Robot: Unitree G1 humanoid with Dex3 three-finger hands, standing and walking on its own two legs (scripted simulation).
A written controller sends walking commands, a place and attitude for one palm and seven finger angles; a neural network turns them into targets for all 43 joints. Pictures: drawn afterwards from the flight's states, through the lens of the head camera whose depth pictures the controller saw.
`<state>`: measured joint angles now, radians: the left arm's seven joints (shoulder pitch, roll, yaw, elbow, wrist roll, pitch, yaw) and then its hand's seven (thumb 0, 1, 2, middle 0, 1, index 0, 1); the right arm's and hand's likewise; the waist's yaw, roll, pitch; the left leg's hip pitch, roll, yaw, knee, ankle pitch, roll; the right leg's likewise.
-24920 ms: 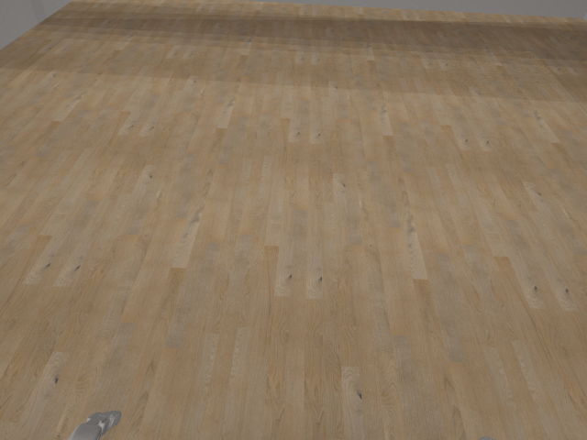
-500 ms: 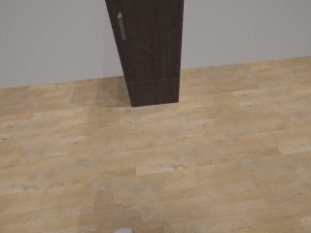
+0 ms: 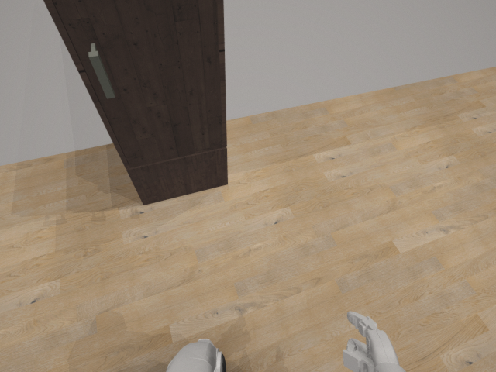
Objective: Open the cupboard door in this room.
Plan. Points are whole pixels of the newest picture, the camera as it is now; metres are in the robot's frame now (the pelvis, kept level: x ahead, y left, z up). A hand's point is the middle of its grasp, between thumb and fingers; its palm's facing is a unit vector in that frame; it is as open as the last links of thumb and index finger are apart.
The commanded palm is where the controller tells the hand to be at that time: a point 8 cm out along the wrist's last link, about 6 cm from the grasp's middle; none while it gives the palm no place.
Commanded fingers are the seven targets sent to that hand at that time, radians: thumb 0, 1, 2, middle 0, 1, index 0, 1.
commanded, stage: walk to a spot facing it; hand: left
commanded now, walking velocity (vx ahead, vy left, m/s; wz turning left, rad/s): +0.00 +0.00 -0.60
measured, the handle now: (102, 71) +0.73 +0.48 -0.02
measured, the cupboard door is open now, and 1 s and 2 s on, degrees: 0 0 0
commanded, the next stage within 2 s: turn to face it in 0.08 s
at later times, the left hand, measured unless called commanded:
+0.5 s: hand (204, 278) +0.28 +0.12 -0.13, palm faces -0.16 -0.97 -0.19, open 7.3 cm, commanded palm none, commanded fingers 0.00 0.90 0.90 -0.20 -0.30 -0.20 -0.30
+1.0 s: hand out of the picture +0.08 +0.28 -0.16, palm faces +0.27 -0.93 -0.25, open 7.3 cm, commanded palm none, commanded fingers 0.00 0.90 0.90 -0.20 -0.30 -0.20 -0.30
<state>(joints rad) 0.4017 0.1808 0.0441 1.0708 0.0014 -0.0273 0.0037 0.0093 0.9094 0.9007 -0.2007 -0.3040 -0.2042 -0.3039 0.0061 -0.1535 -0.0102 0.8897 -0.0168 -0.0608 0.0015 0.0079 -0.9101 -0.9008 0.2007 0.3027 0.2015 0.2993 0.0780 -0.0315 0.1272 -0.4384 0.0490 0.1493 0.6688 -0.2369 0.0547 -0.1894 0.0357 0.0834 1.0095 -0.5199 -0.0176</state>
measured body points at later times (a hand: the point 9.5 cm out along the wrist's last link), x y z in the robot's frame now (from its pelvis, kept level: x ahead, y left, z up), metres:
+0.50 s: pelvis +0.11 -0.01 +0.01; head +0.14 -0.04 +0.46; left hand +0.28 +0.18 -0.11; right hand +0.01 -0.22 -0.15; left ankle +0.07 +0.10 -0.69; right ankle +0.11 -0.12 -0.72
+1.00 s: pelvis +0.08 +0.04 +0.02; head +0.12 +0.09 +0.46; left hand +0.07 +0.32 -0.15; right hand +0.24 -0.20 -0.10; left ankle +0.08 +0.12 -0.72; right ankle +0.09 -0.12 -0.63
